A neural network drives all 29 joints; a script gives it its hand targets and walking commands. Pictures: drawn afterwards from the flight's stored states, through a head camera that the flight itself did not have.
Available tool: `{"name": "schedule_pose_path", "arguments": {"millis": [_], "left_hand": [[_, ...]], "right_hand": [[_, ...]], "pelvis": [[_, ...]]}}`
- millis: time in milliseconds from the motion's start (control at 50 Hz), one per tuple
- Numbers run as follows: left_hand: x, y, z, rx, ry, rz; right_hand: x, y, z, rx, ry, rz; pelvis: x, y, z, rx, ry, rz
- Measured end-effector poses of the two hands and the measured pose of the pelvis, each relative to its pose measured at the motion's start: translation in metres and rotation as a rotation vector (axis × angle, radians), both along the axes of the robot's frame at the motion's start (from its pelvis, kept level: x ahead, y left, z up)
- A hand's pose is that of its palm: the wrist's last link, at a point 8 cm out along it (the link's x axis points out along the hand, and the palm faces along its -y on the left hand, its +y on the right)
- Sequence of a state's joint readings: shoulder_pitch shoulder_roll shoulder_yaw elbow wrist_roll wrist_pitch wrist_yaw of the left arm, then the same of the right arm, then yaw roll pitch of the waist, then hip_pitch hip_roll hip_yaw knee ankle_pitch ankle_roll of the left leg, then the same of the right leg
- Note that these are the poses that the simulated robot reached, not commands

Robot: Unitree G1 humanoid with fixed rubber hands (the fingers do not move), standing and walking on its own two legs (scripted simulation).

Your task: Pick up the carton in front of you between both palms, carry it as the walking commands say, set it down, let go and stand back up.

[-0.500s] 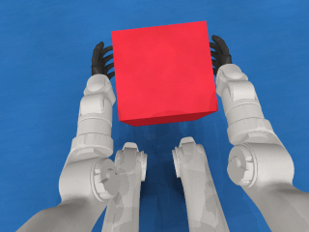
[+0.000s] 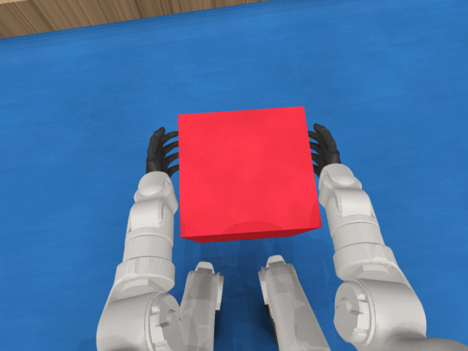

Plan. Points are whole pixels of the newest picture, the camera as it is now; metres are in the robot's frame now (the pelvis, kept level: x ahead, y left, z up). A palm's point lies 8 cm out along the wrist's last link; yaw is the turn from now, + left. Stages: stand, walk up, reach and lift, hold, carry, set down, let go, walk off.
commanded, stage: reach and lift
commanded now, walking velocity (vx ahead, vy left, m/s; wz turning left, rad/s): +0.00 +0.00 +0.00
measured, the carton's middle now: (243, 186) +0.41 -0.02 -0.12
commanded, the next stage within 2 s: hold in 1.80 s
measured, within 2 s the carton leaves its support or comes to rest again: neither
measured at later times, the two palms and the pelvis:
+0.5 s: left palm (119, 158) +0.38 +0.14 +0.11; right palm (370, 151) +0.37 -0.16 +0.11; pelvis +0.05 +0.00 +0.14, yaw -1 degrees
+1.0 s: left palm (53, 130) +0.36 +0.15 +0.21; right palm (416, 120) +0.35 -0.15 +0.21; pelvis +0.06 +0.00 +0.19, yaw -1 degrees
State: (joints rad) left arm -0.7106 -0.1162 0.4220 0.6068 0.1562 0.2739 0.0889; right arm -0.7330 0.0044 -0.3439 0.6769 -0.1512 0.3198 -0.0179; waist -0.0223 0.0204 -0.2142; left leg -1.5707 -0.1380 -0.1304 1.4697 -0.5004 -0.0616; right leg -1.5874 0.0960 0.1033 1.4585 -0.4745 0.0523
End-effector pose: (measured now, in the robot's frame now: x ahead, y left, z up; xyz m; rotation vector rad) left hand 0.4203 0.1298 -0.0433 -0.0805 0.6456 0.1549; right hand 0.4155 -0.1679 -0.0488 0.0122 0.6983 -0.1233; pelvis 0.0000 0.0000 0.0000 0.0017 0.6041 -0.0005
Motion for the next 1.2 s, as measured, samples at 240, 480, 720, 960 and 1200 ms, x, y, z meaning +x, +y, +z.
{"name": "schedule_pose_path", "arguments": {"millis": [240, 480, 720, 960, 1200], "left_hand": [[-0.014, 0.001, 0.080, 0.002, -0.008, -0.019], [-0.039, 0.005, 0.152, 0.026, 0.005, -0.016], [-0.052, 0.010, 0.218, 0.027, -0.016, -0.025], [-0.058, 0.018, 0.256, 0.048, -0.004, -0.041], [-0.065, 0.019, 0.253, 0.064, 0.019, -0.069]], "right_hand": [[-0.019, 0.001, 0.080, -0.003, -0.008, -0.018], [-0.040, 0.004, 0.150, 0.012, 0.005, -0.014], [-0.054, 0.009, 0.218, 0.001, -0.017, -0.018], [-0.060, 0.017, 0.258, -0.029, -0.005, 0.000], [-0.071, 0.017, 0.257, -0.044, 0.018, -0.008]], "pelvis": [[0.027, 0.004, 0.071, -0.007, -0.121, -0.001], [0.053, 0.001, 0.137, -0.002, -0.289, -0.016], [0.063, -0.005, 0.174, 0.000, -0.504, -0.022], [0.064, -0.004, 0.185, -0.005, -0.653, -0.014], [0.057, 0.002, 0.187, -0.011, -0.683, -0.016]]}}
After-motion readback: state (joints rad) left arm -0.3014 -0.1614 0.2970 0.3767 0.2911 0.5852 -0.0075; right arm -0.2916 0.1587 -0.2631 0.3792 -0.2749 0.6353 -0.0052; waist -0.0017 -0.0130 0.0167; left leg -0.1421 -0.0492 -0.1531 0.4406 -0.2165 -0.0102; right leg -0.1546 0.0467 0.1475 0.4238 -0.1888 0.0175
